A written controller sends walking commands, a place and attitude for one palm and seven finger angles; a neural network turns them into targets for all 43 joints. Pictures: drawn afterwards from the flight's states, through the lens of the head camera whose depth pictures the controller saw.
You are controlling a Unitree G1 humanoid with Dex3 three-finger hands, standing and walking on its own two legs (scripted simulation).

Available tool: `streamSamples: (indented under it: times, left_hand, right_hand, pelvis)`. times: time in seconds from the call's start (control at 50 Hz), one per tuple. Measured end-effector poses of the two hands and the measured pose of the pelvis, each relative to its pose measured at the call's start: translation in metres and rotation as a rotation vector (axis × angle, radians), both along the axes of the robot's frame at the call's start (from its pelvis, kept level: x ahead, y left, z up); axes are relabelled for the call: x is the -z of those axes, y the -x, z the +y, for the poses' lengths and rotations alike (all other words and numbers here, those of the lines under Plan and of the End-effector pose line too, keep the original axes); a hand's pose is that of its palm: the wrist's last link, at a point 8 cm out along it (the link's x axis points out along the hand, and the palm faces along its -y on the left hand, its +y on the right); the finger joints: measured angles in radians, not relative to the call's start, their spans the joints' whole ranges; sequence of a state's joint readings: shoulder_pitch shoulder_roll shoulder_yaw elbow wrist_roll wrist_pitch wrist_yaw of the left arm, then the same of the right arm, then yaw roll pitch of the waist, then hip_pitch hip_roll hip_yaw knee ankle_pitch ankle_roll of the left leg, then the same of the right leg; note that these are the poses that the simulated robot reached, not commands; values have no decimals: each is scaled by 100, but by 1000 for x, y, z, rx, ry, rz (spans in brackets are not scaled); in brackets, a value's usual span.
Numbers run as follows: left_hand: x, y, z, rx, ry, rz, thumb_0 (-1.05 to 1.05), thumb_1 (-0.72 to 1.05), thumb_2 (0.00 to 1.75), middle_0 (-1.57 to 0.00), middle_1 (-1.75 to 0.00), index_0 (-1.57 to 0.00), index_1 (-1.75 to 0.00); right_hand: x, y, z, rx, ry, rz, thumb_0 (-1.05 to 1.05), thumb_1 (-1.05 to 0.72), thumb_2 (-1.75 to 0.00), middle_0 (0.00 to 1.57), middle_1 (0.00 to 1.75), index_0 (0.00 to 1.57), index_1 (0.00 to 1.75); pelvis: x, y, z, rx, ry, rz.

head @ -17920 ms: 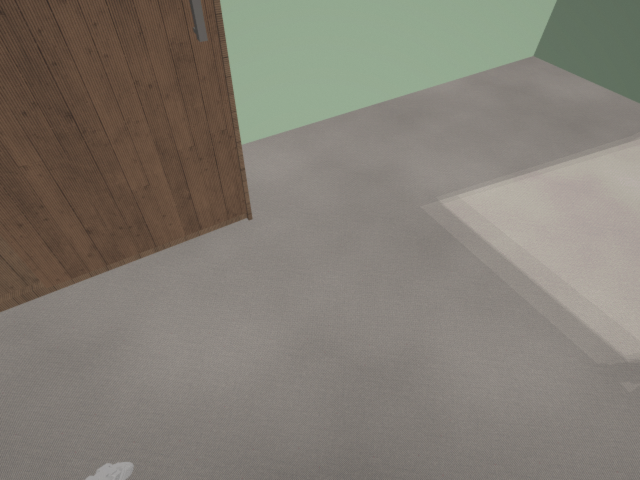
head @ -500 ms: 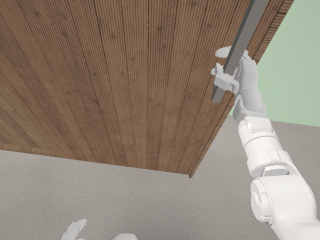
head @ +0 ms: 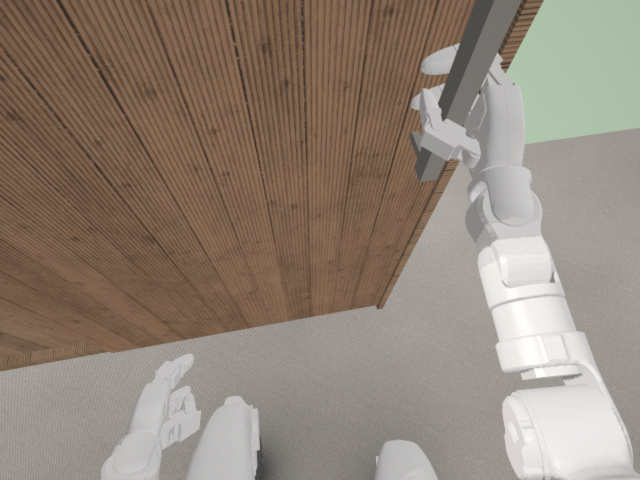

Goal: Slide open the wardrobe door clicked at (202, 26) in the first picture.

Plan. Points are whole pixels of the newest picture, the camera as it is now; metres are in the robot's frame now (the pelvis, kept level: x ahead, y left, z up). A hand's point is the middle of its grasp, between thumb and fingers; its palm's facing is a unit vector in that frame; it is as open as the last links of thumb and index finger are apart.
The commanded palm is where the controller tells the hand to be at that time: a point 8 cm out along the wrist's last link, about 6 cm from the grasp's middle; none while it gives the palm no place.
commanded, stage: step sideways, sliding the door along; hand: right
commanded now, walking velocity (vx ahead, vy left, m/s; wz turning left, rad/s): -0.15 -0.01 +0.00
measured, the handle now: (453, 71) +0.47 -0.17 +0.19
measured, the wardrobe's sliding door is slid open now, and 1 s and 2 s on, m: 0.00 0.19 0.33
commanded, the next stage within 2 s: none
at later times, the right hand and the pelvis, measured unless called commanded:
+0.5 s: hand (378, 132) +0.43 -0.09 +0.15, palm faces +0.36 +0.93 -0.06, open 6.1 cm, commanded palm +0.38 -0.03 +0.15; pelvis +0.10 +0.11 +0.00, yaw -5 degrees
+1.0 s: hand (251, 149) +0.41 +0.04 +0.16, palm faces -0.07 +1.00 -0.01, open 6.0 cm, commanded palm +0.39 +0.03 +0.16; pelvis +0.16 +0.11 +0.01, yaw +2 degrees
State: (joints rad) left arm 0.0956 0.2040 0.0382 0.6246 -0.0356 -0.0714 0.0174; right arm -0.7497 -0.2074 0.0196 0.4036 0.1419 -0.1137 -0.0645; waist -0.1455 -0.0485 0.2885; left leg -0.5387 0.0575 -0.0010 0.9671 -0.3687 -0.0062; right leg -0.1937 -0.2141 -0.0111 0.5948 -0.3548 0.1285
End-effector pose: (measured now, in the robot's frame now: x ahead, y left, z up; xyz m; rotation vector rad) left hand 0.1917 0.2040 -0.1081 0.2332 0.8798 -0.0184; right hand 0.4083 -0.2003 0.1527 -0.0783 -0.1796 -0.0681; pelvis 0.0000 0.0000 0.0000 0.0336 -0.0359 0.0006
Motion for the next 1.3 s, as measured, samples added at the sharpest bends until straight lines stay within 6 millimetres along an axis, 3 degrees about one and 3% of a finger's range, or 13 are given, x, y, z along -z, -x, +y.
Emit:
streamSamples:
  times: [0.14, 0.22, 0.3, 0.48, 0.6, 0.66, 0.74, 0.82, 0.94, 1.06, 1.16, 1.22, 1.3]
  left_hand:
    - [21, -63, 35, 69, 84, -105, 1, 91, 90, -20, -30, -20, -30]
    - [19, -86, 61, 39, 48, -126, 1, 91, 90, -20, -30, -20, -30]
    - [10, -96, 74, 51, 0, -133, 1, 91, 90, -20, -30, -20, -30]
    - [-5, -114, 64, 176, 108, -110, 1, 91, 90, -20, -30, -20, -30]
    - [7, -148, 54, 233, 203, -120, 1, 91, 90, -20, -30, -20, -30]
    - [-1, -170, 57, 219, 193, -138, 1, 91, 90, -20, -30, -20, -30]
    - [-11, -169, 73, 174, 128, -88, 1, 91, 90, -20, -30, -23, -32]
    - [-17, -165, 85, 124, 69, -81, 1, 91, 90, -20, -30, -22, -32]
    - [-30, -158, 90, 68, 60, -126, 1, 91, 90, -20, -30, -20, -31]
    - [-29, -152, 101, 7, 108, -181, 1, 91, 90, -20, -30, -18, -30]
    - [-17, -149, 129, 24, 145, -259, 1, 91, 90, -20, -30, -24, -33]
    - [-9, -148, 152, 50, 127, -275, 1, 91, 90, -20, -30, -28, -36]
    - [-16, -135, 182, 8, 83, -249, 1, 91, 90, -20, -30, -26, -35]
  right_hand:
    - [1, 7, 11, 214, 46, -51, 2, -63, -82, 45, 140, 45, 140]
    - [-1, 12, 22, 290, 44, -18, 2, -67, -80, 45, 140, 37, 140]
    - [1, 15, 31, 290, 14, -52, 3, -69, -78, 45, 140, 31, 140]
    - [2, 19, 62, 281, 5, -77, 4, -70, -78, 45, 140, 31, 139]
    - [1, 22, 92, 328, 5, -68, 3, -68, -80, 45, 140, 30, 138]
    - [-1, 24, 110, 333, -28, -40, 2, -68, -80, 45, 140, 31, 138]
    - [-4, 28, 131, 266, -92, -4, 3, -71, -79, 45, 140, 34, 138]
    - [-1, 30, 147, 106, -119, -39, 3, -73, -79, 44, 140, 30, 131]
    - [-2, 25, 168, -101, -75, -68, 3, -74, -80, 42, 140, 29, 132]
    - [-8, 14, 194, -153, -36, -90, 3, -73, -83, 45, 140, 32, 137]
    - [-7, 18, 213, -80, -22, -145, 1, -71, -84, 52, 140, 32, 139]
    - [-5, 20, 226, -17, -40, -190, 1, -70, -84, 52, 140, 33, 139]
    - [-6, 23, 241, 6, -63, -160, 1, -69, -83, 50, 140, 37, 139]
  pelvis:
    - [20, -37, 64, 67, 1, -33]
    - [10, -44, 72, 104, 38, 19]
    - [9, -52, 74, 123, 18, 41]
    - [-1, -92, 102, 89, 23, 25]
    - [3, -121, 123, 124, 36, 36]
    - [-6, -127, 122, 128, 64, 71]
    - [-19, -135, 111, 144, 62, 90]
    - [-11, -149, 98, 91, 20, 75]
    - [-10, -158, 102, 6, 2, 41]
    - [-6, -163, 124, -45, 9, -4]
    - [14, -163, 159, -16, 24, -31]
    - [22, -149, 176, -20, 31, -18]
    - [10, -121, 183, -45, 58, 6]
